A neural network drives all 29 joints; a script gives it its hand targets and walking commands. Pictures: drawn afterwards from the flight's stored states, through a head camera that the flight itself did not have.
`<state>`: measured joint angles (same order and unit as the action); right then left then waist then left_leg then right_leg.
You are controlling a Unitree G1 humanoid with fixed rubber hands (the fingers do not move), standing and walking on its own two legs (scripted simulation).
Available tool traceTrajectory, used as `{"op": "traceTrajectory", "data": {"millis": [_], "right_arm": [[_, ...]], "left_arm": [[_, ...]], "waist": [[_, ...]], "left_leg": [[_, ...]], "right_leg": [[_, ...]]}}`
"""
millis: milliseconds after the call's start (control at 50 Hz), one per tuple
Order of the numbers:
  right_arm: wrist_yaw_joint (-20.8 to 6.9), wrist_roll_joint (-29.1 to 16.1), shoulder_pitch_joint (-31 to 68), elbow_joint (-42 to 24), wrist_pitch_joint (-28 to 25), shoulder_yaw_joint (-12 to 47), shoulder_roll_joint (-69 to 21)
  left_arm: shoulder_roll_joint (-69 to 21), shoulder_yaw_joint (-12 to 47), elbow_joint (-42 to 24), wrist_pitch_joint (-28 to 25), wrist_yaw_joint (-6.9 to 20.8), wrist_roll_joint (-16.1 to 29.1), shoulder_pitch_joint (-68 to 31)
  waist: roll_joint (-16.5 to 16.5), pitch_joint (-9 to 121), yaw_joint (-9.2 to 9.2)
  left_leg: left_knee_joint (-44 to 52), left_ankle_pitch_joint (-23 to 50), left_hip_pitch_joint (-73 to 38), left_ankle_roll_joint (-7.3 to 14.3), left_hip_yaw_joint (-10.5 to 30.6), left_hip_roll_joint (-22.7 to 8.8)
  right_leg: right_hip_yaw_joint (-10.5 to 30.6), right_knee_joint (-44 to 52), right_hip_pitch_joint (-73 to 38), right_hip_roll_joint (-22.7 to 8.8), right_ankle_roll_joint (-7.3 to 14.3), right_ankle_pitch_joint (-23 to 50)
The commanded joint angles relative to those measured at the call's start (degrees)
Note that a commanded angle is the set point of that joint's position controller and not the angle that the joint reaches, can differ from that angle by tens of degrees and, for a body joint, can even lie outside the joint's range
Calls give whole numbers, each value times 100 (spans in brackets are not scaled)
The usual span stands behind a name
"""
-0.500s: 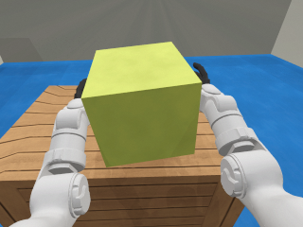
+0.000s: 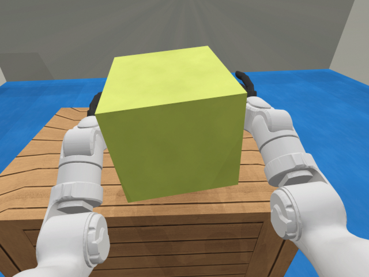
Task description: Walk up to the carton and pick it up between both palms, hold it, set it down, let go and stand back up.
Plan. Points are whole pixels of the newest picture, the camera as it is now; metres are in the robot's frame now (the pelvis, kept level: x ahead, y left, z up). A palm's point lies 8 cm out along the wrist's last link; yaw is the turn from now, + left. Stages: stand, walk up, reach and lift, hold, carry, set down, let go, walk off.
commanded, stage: hold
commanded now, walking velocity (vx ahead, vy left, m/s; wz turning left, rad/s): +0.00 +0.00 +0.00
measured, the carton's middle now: (171, 116) +0.40 +0.01 +0.24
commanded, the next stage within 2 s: none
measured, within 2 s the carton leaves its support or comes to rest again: neither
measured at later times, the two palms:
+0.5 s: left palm (95, 122) +0.37 +0.17 +0.24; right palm (247, 102) +0.38 -0.15 +0.28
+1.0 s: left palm (95, 121) +0.37 +0.17 +0.24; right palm (248, 102) +0.38 -0.15 +0.28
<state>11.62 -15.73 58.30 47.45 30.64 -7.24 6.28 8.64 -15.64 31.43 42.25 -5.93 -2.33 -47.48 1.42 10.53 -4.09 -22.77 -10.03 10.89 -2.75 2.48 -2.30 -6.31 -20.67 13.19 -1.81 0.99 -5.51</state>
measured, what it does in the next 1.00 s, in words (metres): stands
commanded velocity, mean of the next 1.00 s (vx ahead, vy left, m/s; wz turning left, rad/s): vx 0.00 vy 0.00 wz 0.00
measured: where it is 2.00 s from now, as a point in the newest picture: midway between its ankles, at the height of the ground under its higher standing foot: outside the picture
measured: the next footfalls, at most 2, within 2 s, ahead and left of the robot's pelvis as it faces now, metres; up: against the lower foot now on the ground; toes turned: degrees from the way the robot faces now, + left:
none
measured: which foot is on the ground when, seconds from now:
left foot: down 0.00-1.00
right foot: down 0.00-1.00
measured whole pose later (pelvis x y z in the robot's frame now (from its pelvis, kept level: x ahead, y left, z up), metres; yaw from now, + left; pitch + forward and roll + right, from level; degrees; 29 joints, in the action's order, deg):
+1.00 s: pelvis +0.00 +0.00 +0.00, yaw +0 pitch -2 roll +0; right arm 12.4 -17.4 58.9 45.0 33.8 -5.4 7.4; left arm 8.6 -15.6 27.4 46.1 -6.0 -2.3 -47.4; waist 0.7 10.5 -4.1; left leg -22.8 -9.9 10.9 -2.8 2.8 -2.3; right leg -6.4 -20.7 13.2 -1.7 1.0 -5.4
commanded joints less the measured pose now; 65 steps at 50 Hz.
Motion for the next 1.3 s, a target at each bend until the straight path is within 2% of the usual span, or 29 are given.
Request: {"op": "traceTrajectory", "data": {"millis": [0, 40, 100, 120, 180, 220, 240, 260, 340, 360, 420, 500, 520, 580, 600, 620, 640, 720, 760, 840, 920, 980, 1000, 1080, 1120, 1160, 1200, 1220, 1280], "right_arm": [[-941, -805, 4241, -1578, 82, 1619, -3630], [-950, -908, 4255, -1694, 93, 1699, -3658], [-929, -947, 4464, -1968, 108, 1732, -3619], [-918, -935, 4515, -1877, 145, 1718, -3621], [-906, -1026, 4372, -2057, 176, 1849, -3745], [-898, -1055, 4428, -2150, 219, 1875, -3759], [-889, -1112, 4203, -2058, 251, 1857, -3618], [-881, -1136, 4383, -2242, 238, 1870, -3635], [-876, -1087, 4192, -2022, 329, 1824, -3584], [-894, -1093, 4327, -1976, 320, 1817, -3605], [-903, -1061, 4348, -1940, 332, 1759, -3593], [-891, -1162, 4311, -2133, 364, 1833, -3635], [-896, -1184, 4433, -2274, 341, 1914, -3651], [-910, -1079, 4302, -1963, 381, 1808, -3655], [-913, -1132, 4274, -2028, 360, 1855, -3723], [-913, -1115, 4285, -1958, 378, 1801, -3652], [-913, -1155, 4386, -2186, 337, 1874, -3709], [-905, -1131, 4288, -2077, 389, 1845, -3663], [-937, -1100, 4311, -1973, 386, 1788, -3650], [-941, -1222, 4309, -2171, 368, 1875, -3603], [-903, -1134, 4273, -2018, 397, 1835, -3628], [-916, -1186, 4420, -2258, 354, 1951, -3723], [-914, -1164, 4259, -1961, 401, 1836, -3655], [-935, -1171, 4299, -1947, 376, 1806, -3632], [-935, -1161, 4348, -2128, 341, 1806, -3717], [-921, -1135, 4361, -2018, 364, 1814, -3649], [-954, -1117, 4340, -2044, 363, 1834, -3703], [-936, -1111, 4342, -2013, 376, 1819, -3686], [-937, -1172, 4278, -2128, 349, 1894, -3709]], "left_arm": [[-3578, 2117, -2457, -543, 1160, 554, -5830], [-3602, 2205, -2563, -515, 1130, 615, -5842], [-3721, 2165, -2396, -464, 1111, 627, -5633], [-3626, 2152, -2294, -457, 1129, 618, -5759], [-3679, 2275, -2545, -445, 1119, 723, -5693], [-3667, 2241, -2607, -385, 1097, 675, -5640], [-3641, 2213, -2748, -359, 1095, 651, -5562], [-3654, 2240, -2689, -351, 1098, 673, -5592], [-3621, 2165, -2586, -263, 1138, 555, -5492], [-3584, 2066, -2421, -257, 1149, 531, -5521], [-3599, 2157, -2624, -272, 1150, 568, -5712], [-3662, 2197, -2745, -262, 1112, 650, -5627], [-3646, 2142, -2631, -241, 1120, 630, -5514], [-3518, 2025, -2534, -242, 1147, 547, -5619], [-3592, 2113, -2745, -274, 1138, 580, -5669], [-3584, 2051, -2505, -242, 1144, 559, -5554], [-3625, 2156, -2685, -273, 1151, 643, -5623], [-3560, 2084, -2672, -260, 1138, 549, -5638], [-3568, 2065, -2580, -242, 1145, 521, -5647], [-3597, 2116, -2760, -266, 1114, 570, -5563], [-3549, 2062, -2602, -219, 1143, 557, -5586], [-3628, 2074, -2630, -225, 1142, 569, -5508], [-3529, 1995, -2619, -248, 1142, 531, -5561], [-3589, 2135, -2702, -266, 1128, 580, -5786], [-3686, 2172, -2779, -298, 1117, 630, -5761], [-3537, 1994, -2470, -243, 1139, 498, -5529], [-3565, 2084, -2608, -292, 1135, 591, -5659], [-3521, 1975, -2371, -261, 1146, 516, -5513], [-3595, 2174, -2740, -294, 1126, 617, -5682]], "waist": [[-649, 2099, -198], [-715, 2300, -169], [-534, 2228, -108], [-457, 2146, -118], [-578, 2420, -158], [-560, 2442, -74], [-664, 2466, -136], [-570, 2523, -110], [-614, 2227, -120], [-580, 2117, -37], [-660, 2171, -117], [-670, 2476, -77], [-515, 2426, -31], [-580, 2272, -18], [-552, 2341, -34], [-615, 2185, -52], [-548, 2405, -38], [-512, 2348, -20], [-623, 2271, -25], [-666, 2518, 10], [-569, 2294, -33], [-512, 2467, 27], [-563, 2287, 24], [-709, 2329, -23], [-634, 2523, -29], [-520, 2299, 37], [-505, 2385, 8], [-453, 2256, 50], [-602, 2585, -32]], "left_leg": [[820, -172, 623, 32, 22, 480], [739, -22, 567, 27, 18, 493], [718, 36, 595, 48, 35, 499], [756, -197, 663, 74, 62, 485], [707, 85, 579, 33, 31, 515], [691, 217, 553, 26, 32, 544], [621, 392, 469, -20, 35, 550], [612, 313, 474, 0, 50, 545], [724, 101, 551, 4, 53, 511], [763, -129, 672, 37, 43, 518], [790, -163, 776, 29, 81, 500], [639, 219, 563, 6, 47, 525], [627, 162, 601, 42, 51, 539], [750, -166, 720, 33, 38, 531], [738, -28, 670, 39, 56, 494], [734, -46, 698, 41, 36, 513], [673, 32, 705, 39, 56, 515], [703, 19, 641, 56, 54, 501], [760, -175, 785, 53, 68, 487], [660, 172, 676, 27, 82, 479], [675, 24, 661, 26, 41, 538], [672, 84, 671, 51, 45, 537], [672, 18, 686, 35, 47, 530], [734, -138, 802, 16, 86, 484], [700, -11, 740, 17, 88, 471], [716, -86, 727, 39, 47, 530], [710, -15, 701, 44, 71, 502], [715, -96, 773, 70, 68, 517], [667, 147, 591, 21, 63, 520]], "right_leg": [[472, 211, -2388, 480, -248, 278], [492, 182, -2416, 501, -233, 429], [514, 246, -2345, 498, -254, 450], [514, 270, -2334, 500, -239, 244], [526, 201, -2452, 525, -255, 547], [529, 187, -2446, 522, -248, 622], [545, 186, -2512, 530, -251, 783], [536, 204, -2474, 527, -258, 677], [498, 202, -2427, 524, -261, 533], [508, 203, -2360, 512, -271, 305], [488, 177, -2407, 525, -275, 300], [527, 160, -2420, 531, -263, 612], [547, 208, -2405, 524, -275, 525], [519, 193, -2401, 496, -281, 285], [535, 184, -2450, 519, -262, 410], [520, 205, -2376, 511, -269, 371], [528, 156, -2458, 513, -270, 473], [531, 165, -2406, 500, -278, 430], [530, 169, -2457, 496, -279, 321], [547, 126, -2544, 540, -276, 588], [530, 182, -2424, 508, -283, 409], [541, 170, -2515, 518, -293, 465], [560, 180, -2441, 494, -289, 398], [525, 125, -2475, 537, -257, 354], [545, 133, -2484, 518, -272, 445], [543, 212, -2413, 493, -293, 263], [540, 198, -2429, 506, -270, 367], [543, 222, -2384, 506, -276, 233], [545, 129, -2515, 502, -282, 533]]}}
